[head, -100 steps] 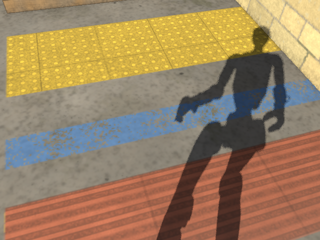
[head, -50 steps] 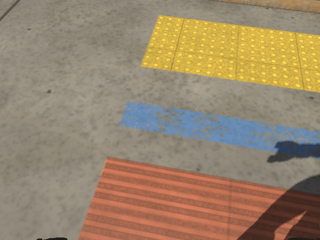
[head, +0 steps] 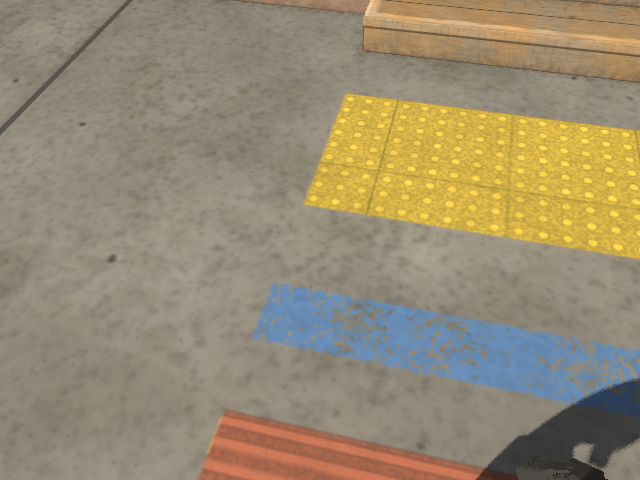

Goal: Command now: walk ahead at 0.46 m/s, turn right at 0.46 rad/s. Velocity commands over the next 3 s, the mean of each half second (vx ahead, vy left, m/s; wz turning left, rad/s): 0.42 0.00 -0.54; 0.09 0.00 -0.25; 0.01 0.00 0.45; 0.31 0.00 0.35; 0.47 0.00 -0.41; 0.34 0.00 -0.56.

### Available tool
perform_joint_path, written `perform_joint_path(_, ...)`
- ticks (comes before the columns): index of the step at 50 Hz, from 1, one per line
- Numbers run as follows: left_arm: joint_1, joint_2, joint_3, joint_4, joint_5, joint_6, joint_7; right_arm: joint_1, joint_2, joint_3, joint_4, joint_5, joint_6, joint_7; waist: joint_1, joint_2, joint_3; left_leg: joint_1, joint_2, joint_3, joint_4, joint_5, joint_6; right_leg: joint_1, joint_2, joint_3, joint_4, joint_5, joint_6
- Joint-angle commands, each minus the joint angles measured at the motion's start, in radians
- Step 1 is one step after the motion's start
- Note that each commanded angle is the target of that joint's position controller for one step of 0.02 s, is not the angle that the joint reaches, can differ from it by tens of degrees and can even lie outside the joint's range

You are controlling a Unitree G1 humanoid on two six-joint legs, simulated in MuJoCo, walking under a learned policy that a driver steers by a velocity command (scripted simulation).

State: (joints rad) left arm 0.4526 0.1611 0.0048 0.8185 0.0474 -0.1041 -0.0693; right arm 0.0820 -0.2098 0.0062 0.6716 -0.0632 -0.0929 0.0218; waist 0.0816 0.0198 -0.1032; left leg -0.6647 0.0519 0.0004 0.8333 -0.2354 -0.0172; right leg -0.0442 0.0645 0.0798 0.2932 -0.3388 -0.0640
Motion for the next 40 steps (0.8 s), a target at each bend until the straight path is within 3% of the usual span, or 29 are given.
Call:
perform_joint_path(1, -0.096, 0.22, 0.067, -0.079, -0.003, -0.017, -0.024, -0.118, -0.062, -0.005, -0.072, 0.007, -0.004, 0.012, -0.044, -0.096, 0.125, 0.164, -0.029, 0.033, -0.196, 0.134, 0.024, -0.205, -0.263, 0.201, -0.063, 0.43, -0.202)
perform_joint_path(2, -0.093, 0.221, 0.07, -0.074, -0.003, -0.016, -0.025, -0.125, -0.079, -0.009, -0.076, 0.008, -0.007, 0.007, -0.053, -0.097, 0.118, 0.182, -0.039, 0.042, -0.244, 0.173, 0.047, -0.168, -0.28, 0.22, -0.038, 0.481, -0.199)
perform_joint_path(4, -0.079, 0.214, 0.069, -0.057, 0.014, -0.022, -0.02, -0.06, -0.136, -0.031, -0.064, 0.023, -0.022, -0.007, -0.103, -0.086, 0.057, 0.388, -0.067, 0.072, -0.283, 0.263, 0.114, -0.175, -0.225, 0.182, 0.089, 0.704, -0.134)
perform_joint_path(5, -0.097, 0.233, 0.073, -0.099, -0.113, -0.001, 0.039, 0.2, -0.289, -0.106, -0.037, 0.099, -0.039, -0.038, -0.228, -0.111, -0.023, 0.668, 0.027, -0.063, -0.308, 0.299, 0.109, -0.272, -0.103, 0.154, 0.375, 0.689, -0.04)
perform_joint_path(6, -0.034, 0.127, 0.039, -0.117, -0.083, -0.005, 0.071, 0.393, -0.375, -0.13, -0.007, 0.084, -0.03, -0.057, -0.251, 0.09, -0.258, 1.048, 0.305, -0.357, -0.267, 0.46, 0.204, -0.528, 0.0, 0.054, 0.741, 0.252, 0.043)
perform_joint_path(7, 0.032, 0.088, 0.025, -0.136, -0.093, -0.002, 0.083, 0.403, -0.31, -0.111, -0.002, 0.068, -0.02, -0.052, -0.204, 0.297, -0.356, 1.136, 0.434, -0.702, -0.417, 0.36, 0.303, -0.709, 0.032, 0.064, 1.011, -0.22, 0.088)
perform_joint_path(8, -0.027, 0.173, 0.052, -0.138, -0.104, 0.009, 0.09, 0.337, -0.213, -0.093, -0.013, 0.067, -0.013, -0.057, -0.2, 0.181, -0.21, 1.007, 0.398, -0.634, -0.459, 0.187, 0.27, -0.8, -0.047, 0.076, 1.124, -0.162, 0.097)
perform_joint_path(9, -0.132, 0.192, 0.06, -0.173, -0.1, 0.021, 0.089, 0.276, -0.157, -0.081, -0.015, 0.072, -0.005, -0.062, -0.19, 0.102, -0.1, 0.862, 0.367, -0.47, -0.477, 0.091, 0.236, -0.831, -0.105, 0.03, 1.144, -0.061, 0.087)
perform_joint_path(10, -0.203, 0.18, 0.062, -0.2, -0.087, 0.037, 0.086, 0.226, -0.116, -0.069, -0.005, 0.068, -0.006, -0.055, -0.17, 0.051, -0.005, 0.705, 0.318, -0.356, -0.539, 0.055, 0.225, -0.804, -0.144, 0.009, 1.124, -0.007, 0.074)
perform_joint_path(11, -0.207, 0.166, 0.065, -0.221, -0.078, 0.051, 0.081, 0.187, -0.103, -0.066, 0.005, 0.061, -0.012, -0.05, -0.13, 0.08, 0.047, 0.587, 0.287, -0.275, -0.597, 0.012, 0.21, -0.749, -0.174, 0.016, 1.09, 0.027, 0.066)
perform_joint_path(13, -0.177, 0.13, 0.062, -0.23, -0.089, 0.08, 0.069, 0.126, -0.1, -0.073, 0.021, 0.061, -0.023, -0.04, -0.08, 0.107, 0.118, 0.455, 0.249, -0.141, -0.677, 0.009, 0.193, -0.69, -0.196, 0.015, 1.049, 0.037, 0.068)
perform_joint_path(16, -0.218, 0.142, 0.066, -0.251, -0.066, 0.098, 0.071, 0.098, -0.151, -0.091, 0.05, 0.045, -0.03, -0.039, -0.056, 0.039, 0.167, 0.403, 0.223, 0.027, -0.69, 0.233, 0.194, -0.69, -0.197, 0.013, 0.904, 0.139, 0.088)
perform_joint_path(18, -0.258, 0.129, 0.057, -0.257, -0.058, 0.09, 0.06, 0.059, -0.182, -0.099, 0.053, 0.042, -0.021, -0.049, -0.054, 0.041, 0.166, 0.373, 0.168, 0.153, -0.654, 0.377, 0.169, -0.586, -0.181, -0.041, 0.68, 0.279, 0.085)
perform_joint_path(21, -0.344, 0.133, 0.059, -0.277, -0.057, 0.079, 0.031, 0.114, -0.243, -0.115, 0.077, 0.063, -0.005, -0.059, -0.101, 0.045, 0.12, 0.488, 0.192, 0.184, -0.589, 0.527, 0.155, -0.507, -0.144, -0.106, 0.467, 0.359, 0.065)
perform_joint_path(23, -0.36, 0.168, 0.072, -0.294, -0.06, 0.084, 0.017, 0.126, -0.273, -0.127, 0.081, 0.087, 0.012, -0.059, -0.104, 0.054, 0.101, 0.596, 0.22, 0.181, -0.517, 0.595, 0.141, -0.506, -0.128, -0.121, 0.392, 0.309, 0.034)
perform_joint_path(25, -0.3, 0.214, 0.099, -0.291, -0.052, 0.088, 0.012, 0.123, -0.295, -0.138, 0.08, 0.108, 0.03, -0.061, -0.066, 0.066, 0.056, 0.65, 0.219, 0.188, -0.37, 0.746, 0.117, -0.411, -0.067, -0.164, 0.32, 0.242, -0.011)
perform_joint_path(26, -0.194, 0.25, 0.122, -0.265, -0.051, 0.087, 0.016, 0.119, -0.281, -0.135, 0.077, 0.115, 0.039, -0.06, -0.009, 0.043, 0.011, 0.633, 0.182, 0.211, -0.214, 0.736, 0.091, -0.272, -0.023, -0.179, 0.235, 0.299, -0.042)
perform_joint_path(27, -0.097, 0.315, 0.151, -0.247, -0.051, 0.09, 0.038, 0.163, -0.243, -0.123, 0.074, 0.096, 0.038, -0.055, 0.027, -0.033, -0.041, 0.515, 0.119, 0.224, 0.012, 0.548, 0.038, -0.08, -0.029, -0.122, 0.191, 0.513, -0.076)
perform_joint_path(28, -0.113, 0.406, 0.16, -0.269, -0.051, 0.098, 0.062, 0.236, -0.108, -0.084, 0.039, 0.017, 0.038, -0.045, -0.07, -0.314, -0.097, 0.185, 0.005, 0.206, 0.357, -0.371, -0.022, 0.174, -0.265, 0.19, 0.305, 1.041, -0.166)
perform_joint_path(29, -0.15, 0.417, 0.146, -0.323, -0.032, 0.084, 0.051, 0.305, -0.163, -0.074, 0.025, 0.043, 0.028, -0.033, -0.07, -0.333, -0.336, 0.003, -0.106, -0.022, 0.628, -0.513, -0.055, 0.339, -0.458, 0.634, 0.179, 0.838, -0.397)
perform_joint_path(30, -0.17, 0.349, 0.133, -0.337, -0.037, 0.082, 0.043, 0.193, -0.239, -0.093, 0.022, 0.072, 0.028, -0.029, -0.011, -0.141, -0.321, -0.038, -0.058, -0.104, 0.647, -0.39, -0.045, 0.286, -0.409, 0.568, 0.104, 0.643, -0.348)
perform_joint_path(31, -0.22, 0.308, 0.118, -0.326, -0.052, 0.079, 0.047, 0.128, -0.23, -0.088, 0.002, 0.079, 0.032, -0.033, -0.032, -0.096, -0.205, -0.07, -0.027, -0.089, 0.59, -0.29, -0.037, 0.176, -0.369, 0.452, 0.097, 0.538, -0.292)
perform_joint_path(32, -0.254, 0.266, 0.105, -0.324, -0.06, 0.081, 0.055, 0.118, -0.209, -0.083, 0.015, 0.065, 0.042, -0.047, -0.057, -0.021, -0.133, -0.054, 0.013, -0.085, 0.528, -0.23, -0.04, 0.057, -0.328, 0.375, 0.101, 0.518, -0.244)
perform_joint_path(33, -0.283, 0.246, 0.096, -0.322, -0.058, 0.084, 0.062, 0.115, -0.212, -0.085, 0.012, 0.059, 0.053, -0.056, -0.081, -0.039, -0.096, -0.001, 0.03, -0.09, 0.474, -0.203, -0.041, -0.054, -0.304, 0.325, 0.092, 0.556, -0.231)
perform_joint_path(34, -0.296, 0.241, 0.091, -0.318, -0.045, 0.087, 0.066, 0.124, -0.212, -0.087, 0.014, 0.06, 0.065, -0.055, -0.103, -0.056, -0.083, 0.068, 0.032, -0.084, 0.445, -0.193, -0.037, -0.138, -0.286, 0.292, 0.074, 0.573, -0.219)
perform_joint_path(36, -0.305, 0.243, 0.09, -0.305, -0.029, 0.081, 0.071, 0.143, -0.176, -0.079, 0.024, 0.056, 0.075, -0.057, -0.119, -0.07, -0.085, 0.134, 0.019, -0.06, 0.357, -0.187, -0.043, -0.212, -0.263, 0.227, 0.071, 0.671, -0.216)
perform_joint_path(38, -0.298, 0.249, 0.092, -0.289, -0.03, 0.08, 0.079, 0.128, -0.146, -0.068, 0.027, 0.052, 0.082, -0.065, -0.113, -0.076, -0.091, 0.157, 0.011, -0.052, 0.249, -0.166, -0.054, -0.223, -0.247, 0.185, 0.074, 0.698, -0.213)
perform_joint_path(40, -0.32, 0.231, 0.085, -0.28, -0.031, 0.089, 0.086, 0.122, -0.129, -0.061, 0.035, 0.055, 0.09, -0.066, -0.111, -0.09, -0.101, 0.205, 0.02, -0.054, 0.149, -0.11, -0.058, -0.241, -0.233, 0.153, 0.065, 0.56, -0.196)
